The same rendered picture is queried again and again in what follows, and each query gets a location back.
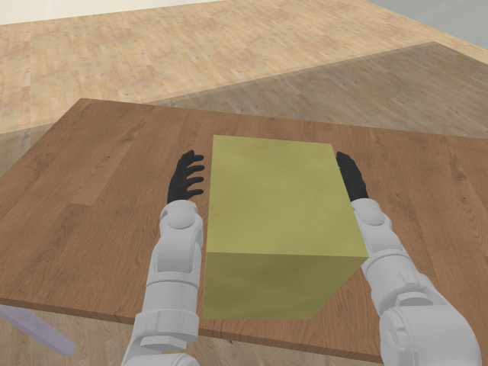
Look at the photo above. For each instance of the right robot upper arm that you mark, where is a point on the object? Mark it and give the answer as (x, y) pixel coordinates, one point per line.
(435, 335)

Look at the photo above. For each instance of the table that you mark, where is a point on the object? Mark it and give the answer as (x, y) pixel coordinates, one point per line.
(80, 214)

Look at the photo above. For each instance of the carton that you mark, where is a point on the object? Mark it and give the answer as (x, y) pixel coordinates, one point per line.
(282, 236)

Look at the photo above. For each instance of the robot right hand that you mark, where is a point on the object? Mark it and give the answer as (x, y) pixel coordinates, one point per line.
(352, 178)

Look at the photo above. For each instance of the robot left hand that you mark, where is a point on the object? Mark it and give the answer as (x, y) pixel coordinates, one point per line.
(179, 183)

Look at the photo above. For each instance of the right robot forearm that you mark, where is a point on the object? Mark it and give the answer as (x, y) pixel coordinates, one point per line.
(390, 272)

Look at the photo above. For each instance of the left robot forearm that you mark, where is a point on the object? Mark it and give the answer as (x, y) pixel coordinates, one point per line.
(168, 320)

